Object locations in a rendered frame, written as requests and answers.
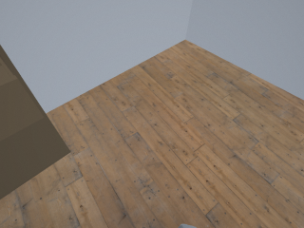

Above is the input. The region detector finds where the cabinet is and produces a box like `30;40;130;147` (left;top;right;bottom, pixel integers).
0;45;71;199

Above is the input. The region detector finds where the drawer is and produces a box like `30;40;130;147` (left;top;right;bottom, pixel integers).
0;58;45;142

